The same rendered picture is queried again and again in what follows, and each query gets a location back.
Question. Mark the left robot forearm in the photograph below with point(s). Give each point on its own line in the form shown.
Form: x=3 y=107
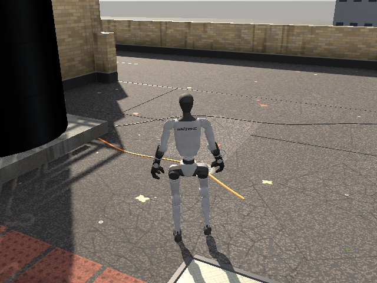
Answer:
x=157 y=158

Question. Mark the robot right upper arm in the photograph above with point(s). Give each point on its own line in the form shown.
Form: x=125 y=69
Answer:
x=205 y=123

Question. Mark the robot left foot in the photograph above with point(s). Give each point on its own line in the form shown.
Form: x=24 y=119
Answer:
x=177 y=237

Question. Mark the left robot hand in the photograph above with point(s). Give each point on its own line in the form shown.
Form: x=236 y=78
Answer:
x=156 y=170

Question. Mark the left robot thigh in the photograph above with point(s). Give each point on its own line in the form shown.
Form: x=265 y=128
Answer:
x=174 y=179

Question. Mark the right robot hand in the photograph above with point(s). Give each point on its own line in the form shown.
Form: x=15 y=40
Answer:
x=215 y=164

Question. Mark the robot left upper arm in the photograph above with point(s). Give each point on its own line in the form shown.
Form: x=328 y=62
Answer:
x=168 y=125

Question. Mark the right robot forearm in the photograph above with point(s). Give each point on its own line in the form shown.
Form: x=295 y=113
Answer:
x=217 y=155

